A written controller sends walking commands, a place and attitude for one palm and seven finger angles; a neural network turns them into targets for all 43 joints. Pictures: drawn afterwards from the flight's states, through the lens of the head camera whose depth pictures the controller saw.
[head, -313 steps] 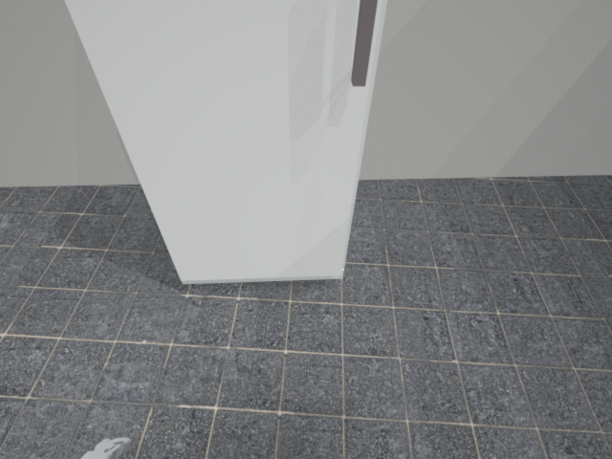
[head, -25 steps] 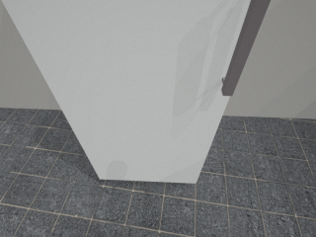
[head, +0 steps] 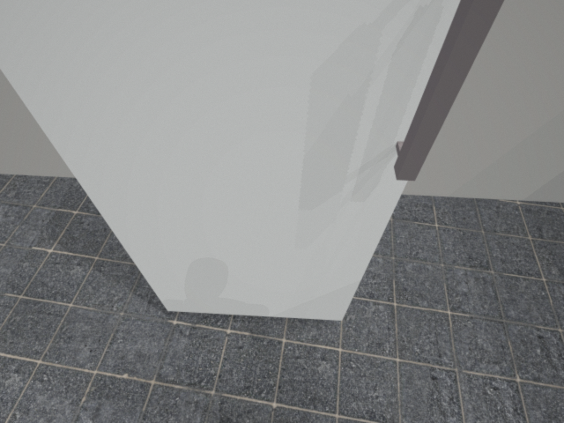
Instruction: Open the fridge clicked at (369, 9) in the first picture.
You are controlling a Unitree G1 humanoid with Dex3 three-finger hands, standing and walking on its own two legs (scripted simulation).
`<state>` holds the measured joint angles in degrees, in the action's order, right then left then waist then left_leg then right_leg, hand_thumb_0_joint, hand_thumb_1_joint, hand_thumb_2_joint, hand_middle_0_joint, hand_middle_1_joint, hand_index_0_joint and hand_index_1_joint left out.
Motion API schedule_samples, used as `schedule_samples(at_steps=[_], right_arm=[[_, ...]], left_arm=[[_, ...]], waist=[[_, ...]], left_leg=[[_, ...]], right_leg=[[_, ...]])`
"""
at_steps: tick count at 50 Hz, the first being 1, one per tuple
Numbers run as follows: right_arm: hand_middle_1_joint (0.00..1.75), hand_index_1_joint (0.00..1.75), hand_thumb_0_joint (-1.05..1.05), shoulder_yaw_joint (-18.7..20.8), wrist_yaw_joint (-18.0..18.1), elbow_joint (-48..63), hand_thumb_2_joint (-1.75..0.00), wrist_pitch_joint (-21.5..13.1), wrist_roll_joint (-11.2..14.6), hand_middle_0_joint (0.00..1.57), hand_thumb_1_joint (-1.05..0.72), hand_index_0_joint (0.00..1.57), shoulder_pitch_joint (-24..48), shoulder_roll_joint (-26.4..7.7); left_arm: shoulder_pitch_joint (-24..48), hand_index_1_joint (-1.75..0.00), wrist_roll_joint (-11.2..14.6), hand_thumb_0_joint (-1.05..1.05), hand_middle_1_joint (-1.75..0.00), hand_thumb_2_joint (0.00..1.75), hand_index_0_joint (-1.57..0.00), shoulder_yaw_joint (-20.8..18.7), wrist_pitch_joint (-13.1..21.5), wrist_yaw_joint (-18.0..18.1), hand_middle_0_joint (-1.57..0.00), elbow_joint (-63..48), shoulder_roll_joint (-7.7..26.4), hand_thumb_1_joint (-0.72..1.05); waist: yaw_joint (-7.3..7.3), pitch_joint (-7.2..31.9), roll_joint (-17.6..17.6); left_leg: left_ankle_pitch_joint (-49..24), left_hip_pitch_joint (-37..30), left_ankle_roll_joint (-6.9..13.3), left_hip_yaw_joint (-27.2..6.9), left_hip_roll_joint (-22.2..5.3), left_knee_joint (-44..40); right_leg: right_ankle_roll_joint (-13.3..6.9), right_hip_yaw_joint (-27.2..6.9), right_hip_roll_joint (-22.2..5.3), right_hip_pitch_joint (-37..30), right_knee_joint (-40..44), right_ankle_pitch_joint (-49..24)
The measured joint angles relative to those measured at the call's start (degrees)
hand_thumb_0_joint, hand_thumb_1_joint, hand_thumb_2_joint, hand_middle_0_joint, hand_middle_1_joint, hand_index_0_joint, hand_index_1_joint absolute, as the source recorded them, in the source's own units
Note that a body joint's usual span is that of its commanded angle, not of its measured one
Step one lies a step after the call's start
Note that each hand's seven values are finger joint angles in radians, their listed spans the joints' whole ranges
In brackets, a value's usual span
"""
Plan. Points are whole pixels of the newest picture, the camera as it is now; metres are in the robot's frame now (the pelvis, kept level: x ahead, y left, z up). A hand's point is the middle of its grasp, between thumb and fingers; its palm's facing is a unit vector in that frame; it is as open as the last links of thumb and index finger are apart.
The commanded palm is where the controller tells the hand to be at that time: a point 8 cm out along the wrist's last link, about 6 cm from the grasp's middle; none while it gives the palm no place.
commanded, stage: come to a stop and stand still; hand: right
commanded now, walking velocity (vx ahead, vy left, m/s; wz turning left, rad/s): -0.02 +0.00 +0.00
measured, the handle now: (439, 73) +0.46 -0.15 +0.25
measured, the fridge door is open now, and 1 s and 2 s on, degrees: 0 0 0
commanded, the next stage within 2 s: look again from close up in 1.14 s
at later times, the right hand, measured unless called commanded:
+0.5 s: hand out of the picture -0.02 -0.15 -0.16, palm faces +0.03 +0.98 -0.20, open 7.3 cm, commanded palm none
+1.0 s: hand out of the picture -0.02 -0.18 -0.16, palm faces +0.03 +0.97 -0.23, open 7.4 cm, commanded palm none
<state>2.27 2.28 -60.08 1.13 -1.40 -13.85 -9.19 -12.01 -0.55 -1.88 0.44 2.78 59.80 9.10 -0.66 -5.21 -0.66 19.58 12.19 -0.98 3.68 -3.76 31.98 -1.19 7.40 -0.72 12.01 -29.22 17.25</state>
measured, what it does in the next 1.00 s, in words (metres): stands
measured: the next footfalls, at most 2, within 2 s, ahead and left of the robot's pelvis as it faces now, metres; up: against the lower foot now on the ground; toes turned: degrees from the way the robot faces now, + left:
none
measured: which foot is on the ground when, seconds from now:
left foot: down 0.00-1.00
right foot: down 0.00-1.00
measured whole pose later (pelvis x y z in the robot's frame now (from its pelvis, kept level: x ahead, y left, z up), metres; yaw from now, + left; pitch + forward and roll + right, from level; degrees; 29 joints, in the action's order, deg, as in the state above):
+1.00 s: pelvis -0.03 +0.00 +0.00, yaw +0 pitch -2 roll -1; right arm -0.2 2.0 -61.9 -0.8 -1.1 -16.9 -8.2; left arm -18.8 -0.9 0.8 0.7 0.8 61.2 9.0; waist 0.2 -0.2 2.2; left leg 16.1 12.0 -0.4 3.8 -2.9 29.8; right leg -1.2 5.5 -0.6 11.9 -28.2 14.8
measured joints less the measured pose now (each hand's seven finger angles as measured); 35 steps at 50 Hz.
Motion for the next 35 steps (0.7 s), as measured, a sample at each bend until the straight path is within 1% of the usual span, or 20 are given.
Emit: schedule_samples(at_steps=[4, 9, 16, 21, 33, 34, 35], right_arm=[[0.30, 0.29, 0.00, 0.05, -0.09, 1.24, -0.90, -0.04, -0.23, 0.20, -0.91, 0.20, 0.83, -0.63], [0.30, 0.29, 0.00, -0.68, -0.36, 1.75, -0.90, -0.26, -0.18, 0.20, -0.91, 0.20, 1.50, -0.51], [0.30, 0.29, 0.00, -1.36, -0.67, 0.84, -0.90, -0.66, 0.11, 0.20, -0.93, 0.20, 1.24, -0.66], [0.30, 0.29, 0.00, -1.73, -0.95, -0.49, -0.90, -0.99, 0.32, 0.21, -0.93, 0.20, 0.18, -0.72], [0.30, 0.29, 0.00, -2.23, -1.04, -3.53, -0.90, -1.30, 0.53, 0.20, -0.91, 0.20, -3.30, 1.24], [0.30, 0.29, 0.00, -2.43, -0.59, -3.67, -0.90, -1.67, 0.36, 0.20, -0.91, 0.20, -3.54, 1.62], [0.30, 0.29, 0.00, -2.66, -0.25, -3.58, -0.90, -2.06, 0.28, 0.20, -0.91, 0.20, -3.97, 2.09]], left_arm=[[1.28, -0.30, -0.11, 0.02, -0.30, 0.90, -0.20, -0.17, -0.34, -0.30, -0.20, -1.01, 0.29, 0.93], [1.52, -0.30, -0.15, 0.01, -0.30, 0.90, -0.20, 0.08, -0.80, -0.81, -0.19, -0.50, 0.44, 0.93], [-0.40, -0.30, -0.33, 0.01, -0.30, 0.90, -0.20, 0.98, -0.91, -1.58, -0.19, 1.59, 0.58, 0.94], [-2.60, -0.30, -0.36, 0.01, -0.30, 0.90, -0.20, 1.70, -0.75, -1.92, -0.19, 3.39, 0.06, 0.93], [-6.33, -0.30, -0.18, 0.01, -0.30, 0.90, -0.20, 2.43, -0.44, -1.88, -0.19, 6.12, -2.16, 0.91], [-6.31, -0.30, -0.07, 0.01, -0.30, 0.90, -0.20, 2.44, -0.49, -2.03, -0.19, 5.97, -2.05, 0.91], [-6.23, -0.30, 0.02, 0.01, -0.30, 0.90, -0.20, 2.33, -0.81, -2.20, -0.19, 5.27, -1.72, 0.91]], waist=[[0.28, 0.13, 0.52], [0.49, 1.05, 0.76], [0.56, 2.34, 0.57], [0.50, 2.51, 0.52], [0.35, 1.92, 0.39], [0.17, 1.93, 0.79], [0.22, 2.00, 1.46]], left_leg=[[-0.23, 0.99, 0.69, -0.12, 0.63, 0.54], [-0.98, 0.92, 1.51, 0.19, 1.16, 0.37], [-3.34, -0.55, 2.40, 1.07, 2.15, -2.92], [-4.85, -1.50, 2.86, 1.64, 2.78, -5.23], [-6.00, -2.02, 3.16, 2.18, 3.26, -7.12], [-6.13, -1.71, 3.06, 2.21, 3.55, -7.16], [-6.21, -1.15, 2.99, 2.22, 3.95, -6.88]], right_leg=[[0.58, 0.12, -0.68, 0.83, -0.44, -0.52], [1.29, -0.18, -1.16, 0.59, 0.25, -1.70], [2.05, -0.95, -1.86, -0.56, 3.34, -4.35], [2.43, -1.45, -2.31, -1.12, 5.09, -5.76], [2.65, -1.97, -2.65, -1.07, 6.13, -6.63], [2.67, -2.06, -3.03, -0.08, 4.46, -6.00], [2.50, -2.78, -3.31, 1.21, 1.98, -3.67]])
